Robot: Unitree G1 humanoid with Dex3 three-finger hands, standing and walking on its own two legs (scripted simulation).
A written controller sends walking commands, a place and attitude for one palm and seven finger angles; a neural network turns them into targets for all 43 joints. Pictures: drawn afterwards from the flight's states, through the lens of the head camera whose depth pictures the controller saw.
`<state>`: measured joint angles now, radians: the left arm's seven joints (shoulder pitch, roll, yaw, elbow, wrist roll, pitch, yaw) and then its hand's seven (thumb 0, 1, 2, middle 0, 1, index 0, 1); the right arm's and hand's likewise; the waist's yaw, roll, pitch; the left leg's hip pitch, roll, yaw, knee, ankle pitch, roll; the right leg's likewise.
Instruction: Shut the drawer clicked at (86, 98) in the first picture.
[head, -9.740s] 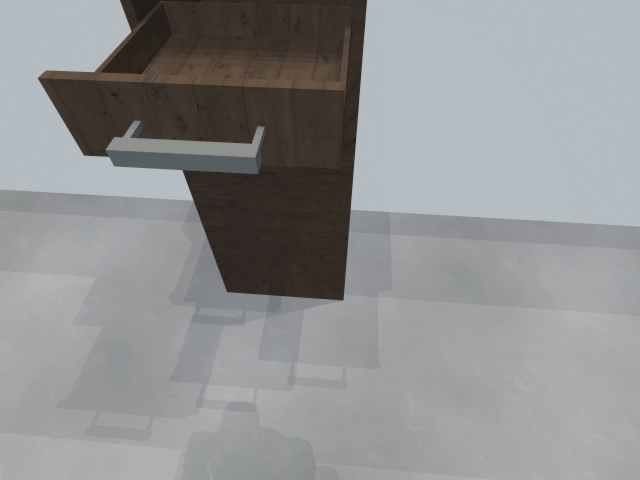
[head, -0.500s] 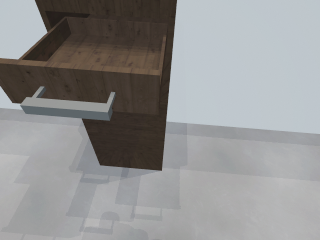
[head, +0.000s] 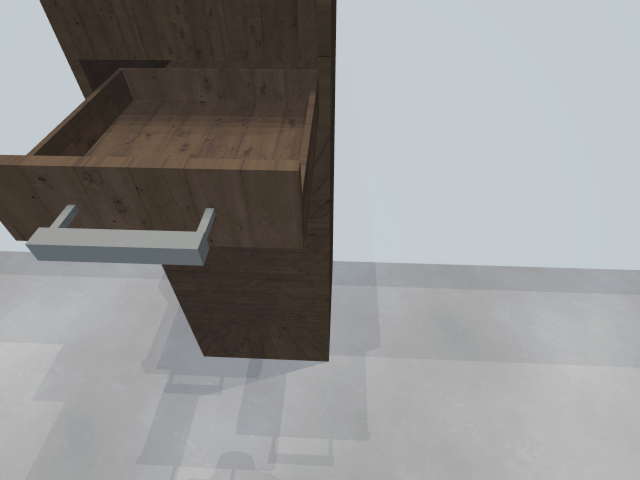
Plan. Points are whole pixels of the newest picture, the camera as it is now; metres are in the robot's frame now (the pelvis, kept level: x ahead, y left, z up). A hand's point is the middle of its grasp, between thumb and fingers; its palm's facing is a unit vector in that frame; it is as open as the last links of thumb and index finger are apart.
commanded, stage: look again from close up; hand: left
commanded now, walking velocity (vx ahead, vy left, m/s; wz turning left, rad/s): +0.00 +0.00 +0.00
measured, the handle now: (129, 230) +0.34 +0.24 +0.17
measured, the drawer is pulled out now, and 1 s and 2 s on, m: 0.30 0.30 0.30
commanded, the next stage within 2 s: raise the hand and make a fist in 0.30 s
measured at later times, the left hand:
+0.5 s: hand out of the picture +0.11 +0.18 -0.11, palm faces +0.19 -0.95 -0.23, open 7.2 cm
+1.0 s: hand (143, 466) +0.13 +0.18 +0.07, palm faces +0.18 -0.98 -0.11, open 5.0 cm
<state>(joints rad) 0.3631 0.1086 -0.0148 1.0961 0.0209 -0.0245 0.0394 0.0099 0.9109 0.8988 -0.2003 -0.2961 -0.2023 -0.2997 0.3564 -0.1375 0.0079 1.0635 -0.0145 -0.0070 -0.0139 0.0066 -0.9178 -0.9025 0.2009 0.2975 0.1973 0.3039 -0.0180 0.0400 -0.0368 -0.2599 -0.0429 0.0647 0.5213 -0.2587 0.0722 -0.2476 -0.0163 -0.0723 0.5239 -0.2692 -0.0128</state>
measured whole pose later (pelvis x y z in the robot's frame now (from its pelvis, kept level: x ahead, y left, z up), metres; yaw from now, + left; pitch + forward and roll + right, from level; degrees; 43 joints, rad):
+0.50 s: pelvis +0.02 -0.01 +0.00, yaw -1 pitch +0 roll +1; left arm 0.49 0.18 0.03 0.45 -0.08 0.02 0.10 0.04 0.96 0.90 -0.21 -0.31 -0.22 -0.31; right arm 0.36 -0.18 0.03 0.97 0.03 -0.16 -0.06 0.02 -0.93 -0.90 0.20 0.30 0.20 0.30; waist 0.01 -0.01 0.00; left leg -0.20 -0.04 0.08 0.46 -0.26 0.05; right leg -0.21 -0.01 -0.06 0.51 -0.29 -0.02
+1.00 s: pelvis +0.00 -0.04 -0.04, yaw +4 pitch +3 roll -2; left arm 0.62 0.23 0.24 -0.23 -0.33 -0.44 -0.31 0.03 0.91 0.90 -0.63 -0.76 -0.63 -0.77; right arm 0.17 -0.25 0.01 0.53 0.04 -0.25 -0.05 0.01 -0.91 -0.90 0.20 0.30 0.20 0.30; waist 0.08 0.04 -0.08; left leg -0.52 0.01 -0.04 0.89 -0.42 0.01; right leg -0.44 0.03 -0.18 0.81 -0.43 -0.08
